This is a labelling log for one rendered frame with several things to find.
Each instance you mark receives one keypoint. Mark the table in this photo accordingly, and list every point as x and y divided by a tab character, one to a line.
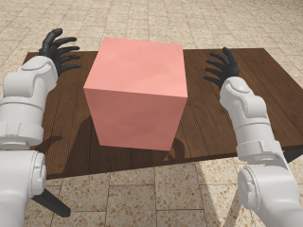
205	131

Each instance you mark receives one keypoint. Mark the right robot upper arm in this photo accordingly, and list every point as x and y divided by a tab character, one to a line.
271	192

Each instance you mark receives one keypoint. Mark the carton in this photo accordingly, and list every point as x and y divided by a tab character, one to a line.
136	93

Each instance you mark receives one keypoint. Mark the robot left forearm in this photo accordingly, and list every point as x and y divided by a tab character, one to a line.
22	103

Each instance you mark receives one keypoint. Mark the left robot hand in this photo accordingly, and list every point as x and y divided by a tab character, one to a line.
50	50

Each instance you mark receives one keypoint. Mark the right robot hand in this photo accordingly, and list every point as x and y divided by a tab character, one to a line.
229	67

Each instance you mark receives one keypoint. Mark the robot right forearm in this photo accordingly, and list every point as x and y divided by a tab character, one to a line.
251	124

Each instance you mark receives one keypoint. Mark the left robot upper arm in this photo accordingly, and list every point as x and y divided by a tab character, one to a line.
22	176

